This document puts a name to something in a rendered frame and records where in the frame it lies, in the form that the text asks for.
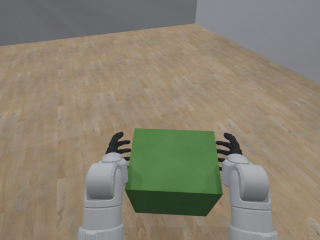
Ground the left robot forearm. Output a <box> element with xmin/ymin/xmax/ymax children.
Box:
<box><xmin>77</xmin><ymin>152</ymin><xmax>128</xmax><ymax>240</ymax></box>

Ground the carton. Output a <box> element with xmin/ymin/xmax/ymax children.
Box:
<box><xmin>125</xmin><ymin>128</ymin><xmax>223</xmax><ymax>217</ymax></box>

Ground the robot left hand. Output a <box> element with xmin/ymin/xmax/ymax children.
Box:
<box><xmin>105</xmin><ymin>132</ymin><xmax>131</xmax><ymax>169</ymax></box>

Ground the right robot forearm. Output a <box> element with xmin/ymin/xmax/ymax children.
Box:
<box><xmin>221</xmin><ymin>153</ymin><xmax>279</xmax><ymax>240</ymax></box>

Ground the robot right hand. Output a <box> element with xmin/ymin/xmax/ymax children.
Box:
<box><xmin>215</xmin><ymin>132</ymin><xmax>243</xmax><ymax>171</ymax></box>

